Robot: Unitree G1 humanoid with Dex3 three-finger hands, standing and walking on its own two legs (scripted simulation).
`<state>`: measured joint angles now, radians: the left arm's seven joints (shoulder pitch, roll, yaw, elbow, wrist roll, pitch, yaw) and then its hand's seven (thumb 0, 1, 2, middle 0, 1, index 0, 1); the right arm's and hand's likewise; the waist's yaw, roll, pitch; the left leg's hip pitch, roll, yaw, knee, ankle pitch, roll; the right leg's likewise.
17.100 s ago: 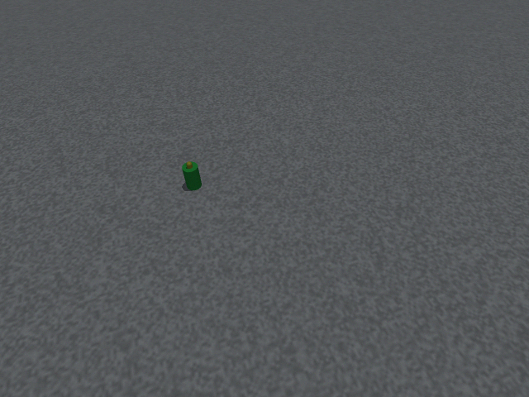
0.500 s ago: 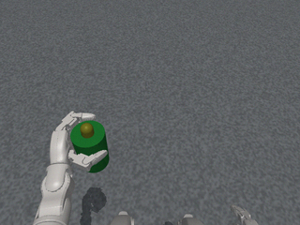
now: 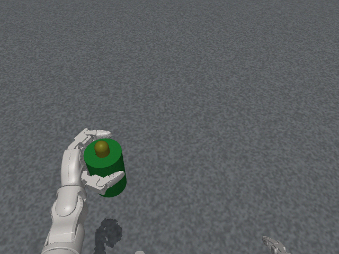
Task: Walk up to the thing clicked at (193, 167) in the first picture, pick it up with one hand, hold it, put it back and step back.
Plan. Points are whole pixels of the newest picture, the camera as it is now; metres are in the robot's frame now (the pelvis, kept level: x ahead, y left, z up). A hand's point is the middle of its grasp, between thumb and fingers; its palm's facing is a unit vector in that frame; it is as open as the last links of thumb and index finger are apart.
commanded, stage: lift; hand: left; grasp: from the side
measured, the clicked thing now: (106, 165) +0.33 +0.17 +0.02
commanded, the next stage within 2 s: hold in 0.02 s
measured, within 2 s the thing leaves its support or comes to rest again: neither
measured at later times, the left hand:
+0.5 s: hand (103, 159) +0.33 +0.16 +0.06, palm faces +0.12 -0.99 -0.02, open 11.1 cm
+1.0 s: hand (102, 160) +0.32 +0.17 +0.06, palm faces +0.12 -0.99 -0.02, open 11.1 cm
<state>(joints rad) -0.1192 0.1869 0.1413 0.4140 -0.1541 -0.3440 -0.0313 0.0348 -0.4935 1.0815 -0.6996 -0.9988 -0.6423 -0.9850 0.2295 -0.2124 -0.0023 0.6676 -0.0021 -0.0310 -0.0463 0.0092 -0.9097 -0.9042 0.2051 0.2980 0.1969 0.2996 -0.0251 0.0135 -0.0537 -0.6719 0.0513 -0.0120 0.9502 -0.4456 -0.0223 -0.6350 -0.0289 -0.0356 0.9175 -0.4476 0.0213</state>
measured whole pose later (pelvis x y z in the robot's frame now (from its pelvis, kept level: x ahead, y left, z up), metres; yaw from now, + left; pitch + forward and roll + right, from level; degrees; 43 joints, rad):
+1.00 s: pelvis +0.00 +0.00 +0.02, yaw +0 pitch +5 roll -1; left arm -0.12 0.17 0.13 0.45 -0.15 -0.36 -0.03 0.03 -0.48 1.07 -0.70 -1.00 -0.64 -0.98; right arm 0.22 -0.21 -0.01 0.68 0.00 -0.02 -0.03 0.01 -0.92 -0.91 0.20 0.30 0.20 0.30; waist -0.02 0.01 -0.02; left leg -0.52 0.05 0.00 0.82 -0.39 -0.02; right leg -0.49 -0.03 -0.03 0.80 -0.40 0.02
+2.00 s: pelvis -0.01 +0.00 +0.02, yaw +0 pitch +4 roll -1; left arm -0.11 0.17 0.12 0.44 -0.14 -0.36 -0.02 0.03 -0.48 1.07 -0.70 -1.00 -0.64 -0.98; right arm 0.23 -0.21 -0.01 0.69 0.00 -0.04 -0.02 0.01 -0.91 -0.91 0.20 0.30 0.20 0.30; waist -0.02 0.01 -0.02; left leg -0.51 0.05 0.00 0.81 -0.38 -0.02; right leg -0.48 -0.03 -0.03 0.79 -0.38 0.02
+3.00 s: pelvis -0.02 +0.00 +0.02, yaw +0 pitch +5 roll -1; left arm -0.13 0.16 0.14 0.48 -0.15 -0.39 -0.02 0.03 -0.48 1.07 -0.70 -1.00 -0.64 -0.98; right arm 0.22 -0.21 -0.01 0.69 0.00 -0.06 -0.02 0.01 -0.90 -0.91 0.20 0.30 0.20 0.30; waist -0.02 0.01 -0.03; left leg -0.54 0.05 -0.01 0.83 -0.37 -0.02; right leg -0.52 -0.03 -0.03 0.81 -0.38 0.02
